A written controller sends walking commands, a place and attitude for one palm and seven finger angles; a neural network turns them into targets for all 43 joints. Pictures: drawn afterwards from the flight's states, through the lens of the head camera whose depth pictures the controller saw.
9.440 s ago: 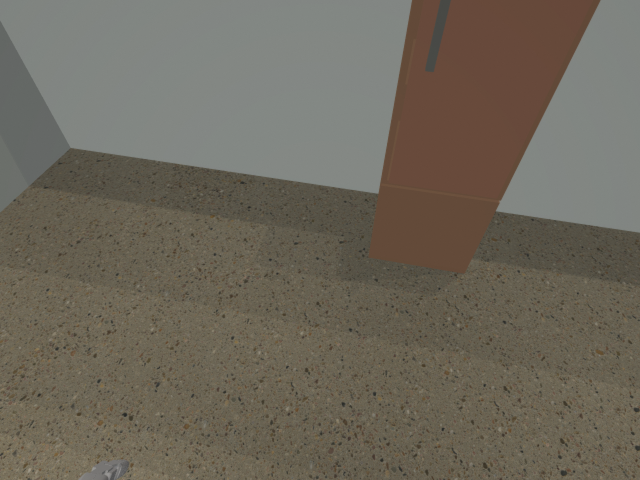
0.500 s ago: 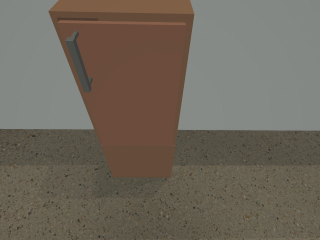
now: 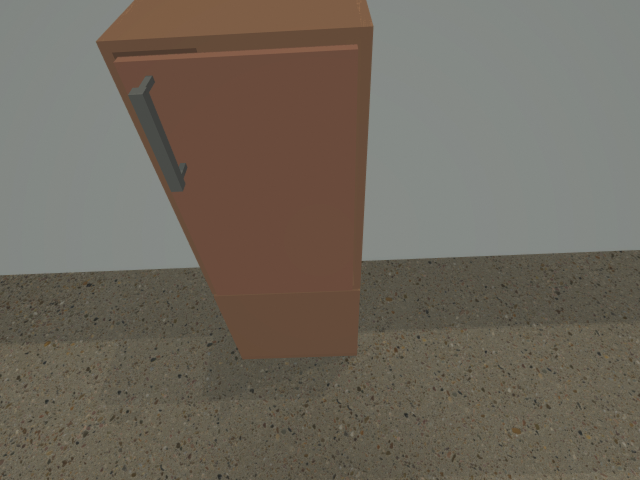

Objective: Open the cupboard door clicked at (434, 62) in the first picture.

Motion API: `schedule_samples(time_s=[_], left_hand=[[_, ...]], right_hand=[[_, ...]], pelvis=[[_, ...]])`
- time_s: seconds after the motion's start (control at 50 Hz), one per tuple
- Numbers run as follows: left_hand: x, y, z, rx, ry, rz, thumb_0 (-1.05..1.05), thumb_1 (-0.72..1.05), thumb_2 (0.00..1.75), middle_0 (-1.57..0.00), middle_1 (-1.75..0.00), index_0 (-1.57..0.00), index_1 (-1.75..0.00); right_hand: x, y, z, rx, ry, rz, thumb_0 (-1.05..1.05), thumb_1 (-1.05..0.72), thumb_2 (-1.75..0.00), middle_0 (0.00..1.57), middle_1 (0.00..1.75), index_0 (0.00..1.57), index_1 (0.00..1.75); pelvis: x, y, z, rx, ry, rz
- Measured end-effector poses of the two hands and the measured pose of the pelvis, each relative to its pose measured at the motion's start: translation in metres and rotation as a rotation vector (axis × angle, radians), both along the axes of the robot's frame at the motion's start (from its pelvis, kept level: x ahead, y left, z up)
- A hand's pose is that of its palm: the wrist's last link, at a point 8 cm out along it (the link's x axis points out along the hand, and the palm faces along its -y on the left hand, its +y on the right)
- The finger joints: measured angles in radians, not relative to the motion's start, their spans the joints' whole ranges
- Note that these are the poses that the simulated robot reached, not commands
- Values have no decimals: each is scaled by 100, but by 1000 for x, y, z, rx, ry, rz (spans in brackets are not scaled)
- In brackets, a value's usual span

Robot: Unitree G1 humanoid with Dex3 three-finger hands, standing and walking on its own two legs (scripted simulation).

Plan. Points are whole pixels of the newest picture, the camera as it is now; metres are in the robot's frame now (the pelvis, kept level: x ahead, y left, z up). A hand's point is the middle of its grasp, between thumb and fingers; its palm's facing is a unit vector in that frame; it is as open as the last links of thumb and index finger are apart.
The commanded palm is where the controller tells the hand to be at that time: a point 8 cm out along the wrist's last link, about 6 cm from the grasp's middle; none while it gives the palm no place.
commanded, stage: come to a stop and stand still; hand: left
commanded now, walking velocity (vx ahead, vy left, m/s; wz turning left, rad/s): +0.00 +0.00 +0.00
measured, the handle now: (163, 137) +0.56 +0.27 +0.14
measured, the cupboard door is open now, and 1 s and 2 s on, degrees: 0 0 0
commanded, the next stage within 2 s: look again from close up in 0.34 s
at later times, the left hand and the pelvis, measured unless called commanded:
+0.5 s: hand out of the picture +0.02 +0.15 -0.17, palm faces +0.02 -0.98 -0.22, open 7.3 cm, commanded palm none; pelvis +0.01 -0.02 +0.00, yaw +0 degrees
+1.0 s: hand out of the picture +0.02 +0.15 -0.17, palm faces +0.04 -0.98 -0.21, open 7.3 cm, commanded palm none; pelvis +0.02 -0.02 +0.00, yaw +1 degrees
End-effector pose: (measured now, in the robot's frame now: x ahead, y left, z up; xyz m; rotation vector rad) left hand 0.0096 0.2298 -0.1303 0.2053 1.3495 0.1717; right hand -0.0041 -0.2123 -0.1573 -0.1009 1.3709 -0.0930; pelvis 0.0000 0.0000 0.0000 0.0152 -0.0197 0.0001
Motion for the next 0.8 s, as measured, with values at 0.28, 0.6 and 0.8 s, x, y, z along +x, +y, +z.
schedule_samples(time_s=[0.28, 0.6, 0.8], left_hand=[[4, -18, -4, -16, 23, 11, 1, 93, 90, -20, -30, -20, -29], [6, -29, -8, -28, 35, 30, 1, 93, 90, -20, -30, -20, -29], [8, -29, -9, -33, 33, 34, 1, 93, 90, -20, -30, -20, -29]], right_hand=[[-3, -14, 2, -10, 55, -9, 1, -91, -90, 20, 30, 20, 30], [16, -24, 5, -28, 43, 4, 1, -91, -90, 20, 30, 20, 30], [19, -26, 7, -36, 45, 5, 1, -92, -90, 20, 30, 20, 30]], pelvis=[[8, -15, 0, 0, 8, 2], [15, -24, 1, -4, 14, 9], [18, -25, 1, -7, 15, 11]])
